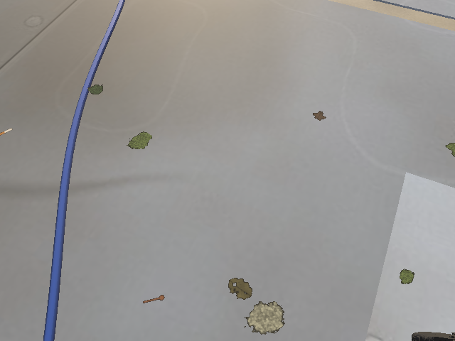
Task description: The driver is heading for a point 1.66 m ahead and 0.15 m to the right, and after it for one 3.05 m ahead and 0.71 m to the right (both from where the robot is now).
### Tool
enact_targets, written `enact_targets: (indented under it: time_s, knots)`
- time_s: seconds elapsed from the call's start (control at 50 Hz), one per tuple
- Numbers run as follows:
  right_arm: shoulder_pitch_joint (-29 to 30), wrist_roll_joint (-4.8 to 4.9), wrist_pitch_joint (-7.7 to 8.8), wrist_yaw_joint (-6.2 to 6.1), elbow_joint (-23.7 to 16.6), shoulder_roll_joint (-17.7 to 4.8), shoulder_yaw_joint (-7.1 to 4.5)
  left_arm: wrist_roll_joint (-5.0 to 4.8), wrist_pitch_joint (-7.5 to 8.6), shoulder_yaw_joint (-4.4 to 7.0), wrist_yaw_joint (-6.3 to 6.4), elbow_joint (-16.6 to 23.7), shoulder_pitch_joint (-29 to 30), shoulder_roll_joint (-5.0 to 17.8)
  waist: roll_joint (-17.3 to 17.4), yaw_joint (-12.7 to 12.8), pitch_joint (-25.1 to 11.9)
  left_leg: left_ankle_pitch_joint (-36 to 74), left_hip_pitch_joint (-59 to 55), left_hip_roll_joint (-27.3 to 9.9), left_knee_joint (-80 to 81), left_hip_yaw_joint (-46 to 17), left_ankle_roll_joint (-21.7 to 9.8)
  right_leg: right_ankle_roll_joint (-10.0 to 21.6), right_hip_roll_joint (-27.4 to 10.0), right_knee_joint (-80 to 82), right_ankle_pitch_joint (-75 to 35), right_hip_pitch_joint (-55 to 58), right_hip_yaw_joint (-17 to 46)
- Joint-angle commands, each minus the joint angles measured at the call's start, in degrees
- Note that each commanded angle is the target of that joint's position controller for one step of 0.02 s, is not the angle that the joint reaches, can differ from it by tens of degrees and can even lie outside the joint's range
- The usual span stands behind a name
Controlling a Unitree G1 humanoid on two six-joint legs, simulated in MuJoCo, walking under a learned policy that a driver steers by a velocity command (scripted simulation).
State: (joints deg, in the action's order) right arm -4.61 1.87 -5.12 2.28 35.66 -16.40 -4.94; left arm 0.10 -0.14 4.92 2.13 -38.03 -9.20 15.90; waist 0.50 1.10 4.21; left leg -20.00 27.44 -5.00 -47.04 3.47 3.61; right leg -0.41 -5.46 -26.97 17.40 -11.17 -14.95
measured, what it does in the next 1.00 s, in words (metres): steps on the spot: left foot, then right foot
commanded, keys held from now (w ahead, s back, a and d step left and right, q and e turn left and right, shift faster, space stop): q+shift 0.20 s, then shift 0.08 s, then e+shift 0.68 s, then w+e+shift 0.04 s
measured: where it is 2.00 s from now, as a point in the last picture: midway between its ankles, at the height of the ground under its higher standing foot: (357, 316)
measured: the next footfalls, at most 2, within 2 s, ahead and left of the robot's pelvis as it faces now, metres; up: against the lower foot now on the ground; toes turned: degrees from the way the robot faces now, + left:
left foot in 0.06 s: +0.05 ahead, +0.14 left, +0.00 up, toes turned +9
right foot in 0.52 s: +0.12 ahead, -0.08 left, +0.00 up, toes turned +13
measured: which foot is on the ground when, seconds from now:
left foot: up 0.00-0.04, down 0.06-0.54, up 0.56-0.82, down 0.84-1.00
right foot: down 0.00-0.06, up 0.08-0.50, down 0.52-0.84, up 0.86-1.00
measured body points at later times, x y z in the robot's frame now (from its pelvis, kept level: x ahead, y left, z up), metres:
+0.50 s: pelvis +0.04 +0.04 -0.01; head +0.06 +0.05 +0.44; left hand +0.10 +0.33 -0.11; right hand +0.29 -0.15 -0.09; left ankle +0.02 +0.13 -0.74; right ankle +0.09 -0.09 -0.73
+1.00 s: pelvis +0.05 +0.07 +0.00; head +0.08 +0.08 +0.45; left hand +0.26 +0.34 -0.09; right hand +0.14 -0.23 -0.08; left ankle +0.06 +0.16 -0.74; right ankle +0.02 -0.08 -0.65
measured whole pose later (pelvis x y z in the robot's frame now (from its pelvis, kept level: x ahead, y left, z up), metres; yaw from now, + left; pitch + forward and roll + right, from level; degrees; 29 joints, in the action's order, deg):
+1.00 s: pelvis +0.05 +0.07 +0.00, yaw -12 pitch +3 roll +0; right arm -10.3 -1.7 0.4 -2.5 37.8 -14.9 -4.4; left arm -1.7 -2.9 6.8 1.9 -36.2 -11.2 20.7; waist -2.4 -0.6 0.8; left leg -13.6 13.7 1.6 -24.4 3.6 -2.9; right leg -4.5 -0.9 -66.6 19.5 -34.9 4.7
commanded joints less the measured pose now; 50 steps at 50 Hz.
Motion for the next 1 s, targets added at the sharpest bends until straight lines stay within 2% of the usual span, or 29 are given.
enact_targets:
  time_s: [0.02, 0.04, 0.06, 0.08, 0.1, 0.12, 0.14, 0.18, 0.24, 0.3, 0.4, 0.44, 0.5, 0.52, 0.54, 0.56, 0.6, 0.62, 0.66, 0.7, 0.74, 0.82, 0.84, 0.86, 0.88, 0.9, 0.94, 0.96, 1.0]
  knots:
    - [0.21, 0.26, -0.37, 0.30, -4.83, -5.74, -2.44, -1.49, 1.06, 3.60, -1.24, 2.93, 1.55, 10.72, -8.83, -1.19, -8.62, 1.67, -4.92, 2.07, 9.05, 3.76, -3.01, 8.25, -14.68, 0.97, -28.67, 7.40, 6.06]
    - [-2.93, 0.27, -0.34, 0.01, -3.90, -6.19, -3.09, -2.00, 0.91, 3.52, -1.50, 2.27, 1.49, 9.89, -7.61, -2.99, -9.38, 5.61, -10.73, 3.86, 15.07, 4.55, -4.74, 5.77, -13.43, -4.29, -28.21, 5.26, 3.63]
    - [-8.69, -0.05, 0.02, -1.07, -2.39, -9.44, -4.70, -1.79, 0.96, 3.19, -1.97, 0.93, -1.41, 8.18, -2.02, -5.18, -11.03, 15.59, -21.43, 4.75, 21.09, 0.54, -7.83, 2.01, -9.59, -14.85, -25.10, -1.36, 0.90]
    - [-12.91, -0.45, 0.66, -2.27, -2.78, -18.49, -7.02, 0.78, 1.32, 2.07, -1.96, 4.39, 0.78, 4.50, 15.57, -4.93, -10.71, 47.77, -34.61, -9.25, 21.48, -22.29, -14.84, -3.30, -2.22, -34.68, 12.94, -22.85, -0.39]
    - [-10.26, -3.12, 2.77, -1.50, -4.83, -20.24, -6.46, 1.83, 1.83, 1.51, -1.31, 7.83, 4.82, 4.29, 16.64, -4.69, -17.88, 43.61, -34.26, -17.60, 24.03, -39.73, -27.11, -5.34, 4.76, -46.70, 24.32, -33.12, 13.34]
    - [-9.72, -2.77, 4.42, -0.82, -4.63, -16.57, -5.50, 0.81, 1.85, 2.06, -0.94, 7.56, 8.08, 7.06, 8.58, -6.36, -17.21, 37.30, -33.04, -16.07, 26.21, -34.72, -26.00, -4.44, 3.61, -49.01, 21.20, -34.45, 18.58]
    - [-8.09, -1.70, 5.24, -1.26, -3.87, -14.62, -4.78, 0.14, 2.08, 2.00, -0.52, 7.77, 9.06, 6.96, 7.61, -4.62, -13.22, 32.01, -30.05, -12.70, 26.74, -30.56, -22.88, -3.02, 3.48, -46.95, 15.88, -35.08, 19.72]
    - [-1.86, 0.11, 4.65, -2.63, -4.87, -11.39, -3.59, 1.24, 1.89, 2.66, 0.61, 6.14, 6.38, 8.43, 4.56, -0.61, -10.00, 27.93, -23.08, -7.89, 26.66, -25.25, -18.14, -2.66, 2.51, -40.33, 7.45, -31.96, 20.97]
    - [-0.88, -1.10, 4.04, -3.91, -5.57, -10.86, -3.09, 1.00, 1.57, 2.03, 0.03, 3.70, 2.77, 6.57, 4.41, 0.49, -12.89, 32.59, -19.64, -5.77, 25.58, -21.81, -17.19, -3.62, 4.83, -35.79, 2.24, -25.58, 19.33]
    - [-2.60, -1.24, 3.84, -4.49, -4.43, -10.44, -2.53, 0.53, 0.98, 0.82, -0.23, 2.80, 2.91, 4.48, 5.24, -0.83, -13.73, 30.79, -18.82, -5.02, 24.42, -20.03, -16.44, -4.54, 4.78, -28.71, -0.19, -22.28, 18.56]
    - [-1.93, -3.59, 4.61, -3.34, -1.98, -3.86, 1.08, -0.25, 0.33, -0.55, -1.54, 1.87, 2.71, 3.23, 8.08, -2.39, -11.53, 19.74, -12.07, -5.26, 25.94, -17.14, -15.92, -3.29, 1.42, -17.79, -1.44, -9.92, 17.01]
    - [-1.78, -3.79, 4.98, -2.82, -1.15, -6.19, 0.76, -0.85, 0.36, -0.09, -1.85, 2.89, 3.57, 5.41, 8.54, -2.68, -7.97, 16.23, -10.99, -5.99, 25.82, -17.47, -16.18, -1.94, 2.55, -14.29, 0.60, -8.46, 15.27]
    - [-3.64, -2.24, 4.57, -3.67, -0.21, -9.55, -0.38, -1.05, 0.85, 0.46, -2.14, 4.04, 2.74, 7.86, 6.42, -1.83, -5.45, 18.72, -15.22, -5.88, 21.88, -17.29, -14.27, 0.61, 4.19, -3.82, -6.87, -8.69, 14.34]
    - [-4.97, -2.12, 4.64, -4.15, -0.20, -9.40, -0.60, -0.79, 0.97, 0.80, -2.10, 4.59, 2.43, 9.49, 3.52, -2.45, -5.99, 15.93, -15.85, -4.13, 18.70, -15.81, -12.22, 2.01, 2.36, -2.88, -18.11, -7.72, 17.95]
    - [-6.58, -3.04, 4.99, -4.48, -1.13, -8.41, -0.69, -0.65, 1.10, 1.64, -2.03, 4.85, 2.25, 12.53, -3.67, -4.99, -6.81, 11.35, -13.79, 1.23, 13.82, -11.00, -9.44, 4.69, -0.76, -4.19, -29.94, -6.53, 24.38]
    - [-3.75, -3.67, 5.14, -4.79, -2.20, -7.05, -0.55, -1.37, 1.13, 2.17, -2.05, 4.21, -0.12, 12.50, -10.06, -3.62, -7.92, 7.55, -10.69, 6.66, 7.19, -4.33, -5.59, 9.39, -4.43, -0.46, -29.09, -5.78, 32.22]
    - [3.49, -2.82, 5.24, -4.81, -4.94, -4.85, -0.33, -0.19, 1.43, 2.27, -1.69, 3.47, -6.44, 11.79, -16.64, 1.55, -8.20, -15.24, 4.38, 12.30, -8.15, -5.86, -2.64, 18.18, -12.01, 6.47, -31.44, 4.32, 48.14]
    - [3.44, -2.30, 5.20, -4.54, -5.21, -4.52, -0.45, 0.19, 2.01, 2.41, -1.47, 3.32, -7.77, 11.97, -13.95, 2.04, -9.37, -19.64, 8.26, 11.43, -16.57, -9.36, -2.29, 18.86, -12.46, 6.30, -32.88, 7.76, 49.16]
    - [1.69, -1.79, 5.15, -3.97, -4.56, -3.71, -0.36, -1.19, 1.78, 2.83, -0.61, 4.25, -2.83, 11.91, -7.88, -1.21, -10.23, -13.46, 8.81, 8.75, -13.57, -11.26, -1.89, 13.87, -8.21, 3.90, -32.60, 7.86, 42.45]
    - [2.92, -1.77, 5.63, -3.55, -4.41, -2.03, 0.02, -2.19, -0.22, 3.01, 0.22, 5.16, -0.26, 10.93, -7.89, -1.11, -10.85, -8.83, 4.93, 9.44, -3.12, -8.97, -0.60, 11.04, -4.38, 3.49, -30.26, 6.40, 39.88]
    - [1.25, -1.23, 6.03, -2.61, -3.47, -1.25, 0.20, -1.87, -1.89, 3.55, 0.61, 5.94, 0.43, 11.55, -9.50, -1.22, -12.76, -4.85, -1.58, 10.85, 4.28, -8.14, -0.17, 10.31, -2.60, 3.10, -28.61, 3.78, 39.90]
    - [-6.78, -1.35, 5.61, -2.01, -0.35, -4.70, -1.67, -3.16, -2.38, 3.39, 0.15, 7.64, 3.08, 10.68, -10.02, -3.86, -12.59, 8.92, -18.62, 10.33, 26.04, -6.36, -1.40, 6.77, 1.58, 1.19, -11.23, -6.69, 40.88]
    - [-8.75, -1.87, 5.15, -2.60, -0.31, -8.28, -2.78, -2.63, -2.32, 2.60, -0.03, 7.09, -0.16, 7.69, -2.22, -2.79, -13.04, 7.68, -27.29, -0.16, 29.10, -15.67, -5.18, 3.42, 6.12, -7.73, 6.85, -16.13, 36.46]
    - [-6.22, -4.29, 4.52, -2.67, -1.53, -12.54, -3.29, -2.25, -1.56, 2.18, 0.16, 7.96, -3.08, 5.29, 15.51, 0.14, -10.82, 9.26, -25.61, -14.82, 32.22, -34.31, -13.64, 0.51, 13.12, -22.53, 19.06, -28.11, 26.91]
    - [-3.98, -5.59, 5.32, -2.69, -3.05, -10.79, -2.78, -1.49, -0.69, 3.28, 0.05, 7.89, -3.58, 10.13, 13.65, 0.79, -8.42, 9.71, -20.45, -20.15, 33.67, -37.42, -18.30, -1.18, 6.78, -34.00, 17.08, -29.40, 25.96]
    - [-0.70, -5.77, 5.92, -3.32, -3.63, -7.39, -1.87, -1.52, -1.03, 4.11, -0.04, 6.40, -2.86, 12.84, 8.07, 1.06, -6.04, 8.64, -16.81, -16.55, 33.05, -29.45, -17.28, -2.00, 4.12, -38.54, 12.37, -28.11, 24.28]
    - [2.75, -4.36, 6.06, -4.85, -3.88, -4.67, -1.09, -1.43, -2.13, 3.86, 0.11, 4.24, -4.22, 11.23, 5.25, 1.43, -4.17, 10.16, -16.92, -9.23, 31.92, -18.17, -13.76, -3.73, 3.04, -43.50, 5.30, -28.97, 21.93]
    - [1.59, -3.56, 6.48, -5.40, -3.84, -4.52, -0.81, -1.28, -2.47, 3.35, -0.14, 4.20, -3.75, 9.89, 5.01, 0.23, -3.75, 14.14, -17.13, -8.35, 31.96, -14.46, -13.77, -4.73, 2.23, -44.80, 2.55, -29.71, 21.09]
    - [-5.16, -2.77, 7.32, -5.89, -1.88, -6.55, -1.29, -2.34, -2.38, 2.77, -0.39, 6.07, -0.50, 9.36, 6.50, -3.21, -6.06, -0.52, -23.28, -9.36, 36.18, -14.11, -13.37, -5.41, 0.30, -43.55, -2.92, -34.48, 18.46]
